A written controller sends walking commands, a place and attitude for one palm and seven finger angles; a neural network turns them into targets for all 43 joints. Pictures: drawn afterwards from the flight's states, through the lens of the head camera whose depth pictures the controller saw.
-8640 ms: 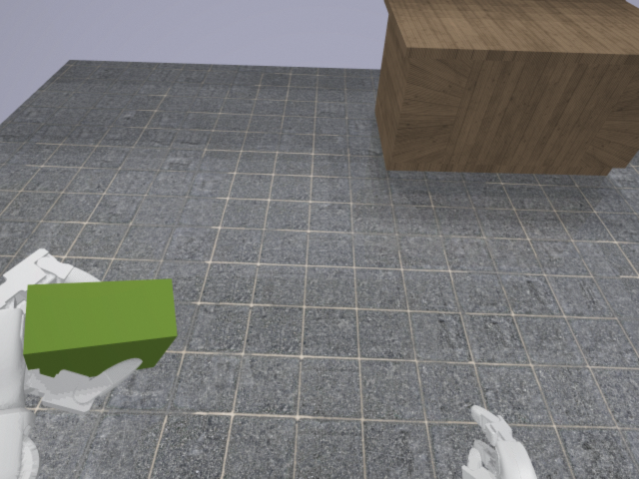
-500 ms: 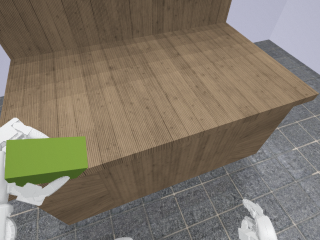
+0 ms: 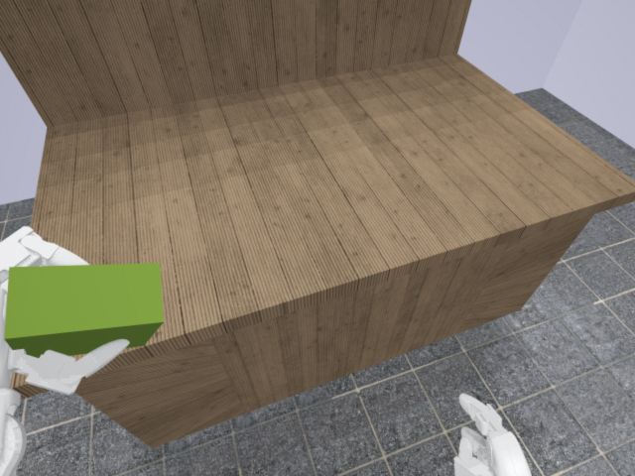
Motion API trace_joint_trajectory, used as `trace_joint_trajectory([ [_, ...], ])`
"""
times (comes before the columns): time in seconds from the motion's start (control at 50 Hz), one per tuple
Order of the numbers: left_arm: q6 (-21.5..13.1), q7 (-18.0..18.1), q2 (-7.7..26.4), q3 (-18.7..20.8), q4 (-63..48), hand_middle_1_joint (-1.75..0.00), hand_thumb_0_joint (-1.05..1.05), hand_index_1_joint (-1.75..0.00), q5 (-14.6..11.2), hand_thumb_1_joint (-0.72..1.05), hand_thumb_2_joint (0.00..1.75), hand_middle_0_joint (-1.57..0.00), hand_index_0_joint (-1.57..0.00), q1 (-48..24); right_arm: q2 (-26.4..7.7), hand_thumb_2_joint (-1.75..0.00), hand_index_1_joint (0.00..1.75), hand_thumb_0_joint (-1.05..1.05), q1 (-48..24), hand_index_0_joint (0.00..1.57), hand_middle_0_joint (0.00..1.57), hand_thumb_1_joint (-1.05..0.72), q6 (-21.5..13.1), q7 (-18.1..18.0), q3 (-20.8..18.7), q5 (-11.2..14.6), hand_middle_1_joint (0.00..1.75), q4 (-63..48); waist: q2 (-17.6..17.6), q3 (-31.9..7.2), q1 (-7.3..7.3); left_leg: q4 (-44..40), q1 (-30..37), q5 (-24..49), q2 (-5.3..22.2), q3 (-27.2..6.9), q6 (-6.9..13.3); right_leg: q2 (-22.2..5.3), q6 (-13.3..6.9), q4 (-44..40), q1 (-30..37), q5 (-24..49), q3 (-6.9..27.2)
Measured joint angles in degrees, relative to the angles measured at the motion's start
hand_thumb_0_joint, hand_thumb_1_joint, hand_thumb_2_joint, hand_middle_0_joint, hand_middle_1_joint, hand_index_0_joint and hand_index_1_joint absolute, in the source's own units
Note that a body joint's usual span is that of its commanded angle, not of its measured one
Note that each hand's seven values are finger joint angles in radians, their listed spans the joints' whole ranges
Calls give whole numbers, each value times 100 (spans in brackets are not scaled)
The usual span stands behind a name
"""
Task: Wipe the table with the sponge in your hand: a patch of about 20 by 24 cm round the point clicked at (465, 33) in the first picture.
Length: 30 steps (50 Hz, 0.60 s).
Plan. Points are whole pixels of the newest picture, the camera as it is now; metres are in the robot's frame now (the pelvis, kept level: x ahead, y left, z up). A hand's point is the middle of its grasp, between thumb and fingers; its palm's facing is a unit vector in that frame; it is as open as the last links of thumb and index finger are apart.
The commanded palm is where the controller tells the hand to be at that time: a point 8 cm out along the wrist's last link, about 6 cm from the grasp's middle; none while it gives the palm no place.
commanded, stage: come to a stop and stand still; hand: left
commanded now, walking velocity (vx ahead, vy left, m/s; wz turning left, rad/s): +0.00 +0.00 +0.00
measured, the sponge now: (109, 312) +0.23 +0.22 +0.15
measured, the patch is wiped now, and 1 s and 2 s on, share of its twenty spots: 0.00 0.00 0.00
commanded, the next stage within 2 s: look again from close up in 0.64 s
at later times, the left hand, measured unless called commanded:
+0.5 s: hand (53, 298) +0.24 +0.28 +0.16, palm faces +0.39 -0.85 -0.35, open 9.9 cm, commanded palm +0.18 +0.31 +0.18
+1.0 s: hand (43, 303) +0.23 +0.29 +0.15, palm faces +0.41 -0.84 -0.35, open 9.9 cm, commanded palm +0.18 +0.32 +0.18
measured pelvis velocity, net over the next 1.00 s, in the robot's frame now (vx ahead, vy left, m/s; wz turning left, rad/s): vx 0.02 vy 0.03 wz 0.01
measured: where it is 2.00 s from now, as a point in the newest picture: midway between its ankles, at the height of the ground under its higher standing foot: outside the picture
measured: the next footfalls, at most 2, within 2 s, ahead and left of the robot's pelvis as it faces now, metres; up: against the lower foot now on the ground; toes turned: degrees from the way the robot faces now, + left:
none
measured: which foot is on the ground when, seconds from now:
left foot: down 0.00-1.00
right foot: down 0.00-1.00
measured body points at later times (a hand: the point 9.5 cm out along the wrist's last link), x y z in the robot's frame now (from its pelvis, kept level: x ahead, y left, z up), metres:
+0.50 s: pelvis +0.02 +0.03 +0.00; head +0.04 +0.06 +0.45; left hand +0.21 +0.32 +0.18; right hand +0.21 -0.18 -0.06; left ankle +0.06 +0.11 -0.74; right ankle +0.02 -0.11 -0.74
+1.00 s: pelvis +0.02 +0.03 +0.00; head +0.03 +0.06 +0.45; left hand +0.21 +0.33 +0.17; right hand +0.21 -0.18 -0.06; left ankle +0.06 +0.11 -0.74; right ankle +0.02 -0.11 -0.74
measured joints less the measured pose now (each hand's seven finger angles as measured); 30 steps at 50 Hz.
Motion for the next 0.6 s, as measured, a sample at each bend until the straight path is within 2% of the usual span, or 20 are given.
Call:
trace_joint_trajectory([
  [0.1, 65, -88, -90, -351, -8, -135, -1, -135, 104, -47, 100, -76, -76, 294, -118, -90, 30, 1, 140, 20, 20, -90, -6, -174, -65, -8, 30, 55, -166, -103, 62, -46, 66, -7, -54, -7, 64, -23, 56, -120, 94, 38, 39],
  [0.24, 78, 58, -30, -116, -31, -135, -1, -135, 190, -47, 100, -76, -76, -205, -101, -90, 30, 1, 65, 20, 20, -90, -163, -194, -57, -12, 30, -4, -407, 42, 87, -145, 120, 41, -134, -49, 131, -57, 113, -270, 198, 107, 53],
  [0.34, -31, 97, -46, -79, -356, -135, -1, -135, 188, -47, 100, -76, -76, -163, 11, -90, 30, 1, -63, 20, 20, -90, -238, -103, -1, -41, 30, -58, -426, 35, 61, -135, 116, -12, -137, -49, 155, -56, 155, -420, 268, 143, 55],
  [0.6, 196, 26, -27, -130, -396, -135, -1, -135, 121, -47, 100, -76, -76, -28, 166, -90, 30, 1, -303, 20, 20, -90, -6, -75, 125, -46, 30, -86, -421, 63, 103, -102, 170, -132, -186, -5, 226, -105, 244, -536, 381, 121, 97],
])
